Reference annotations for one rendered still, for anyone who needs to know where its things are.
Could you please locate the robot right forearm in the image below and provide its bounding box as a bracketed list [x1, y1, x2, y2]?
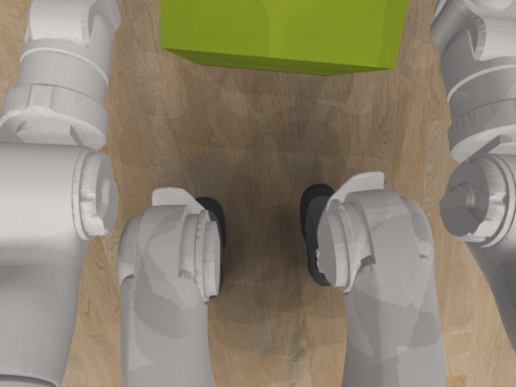
[430, 0, 516, 163]

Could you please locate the right robot upper arm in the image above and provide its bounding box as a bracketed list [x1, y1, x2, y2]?
[439, 153, 516, 354]

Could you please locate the right robot thigh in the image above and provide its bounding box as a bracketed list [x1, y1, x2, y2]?
[319, 189, 447, 387]

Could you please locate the robot left forearm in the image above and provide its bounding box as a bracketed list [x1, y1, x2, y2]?
[0, 0, 121, 150]

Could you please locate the carton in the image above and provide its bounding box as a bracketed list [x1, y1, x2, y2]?
[160, 0, 409, 76]

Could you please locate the left robot upper arm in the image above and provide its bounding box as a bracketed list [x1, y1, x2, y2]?
[0, 142, 119, 387]

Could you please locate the robot right foot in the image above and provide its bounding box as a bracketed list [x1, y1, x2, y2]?
[300, 184, 335, 286]

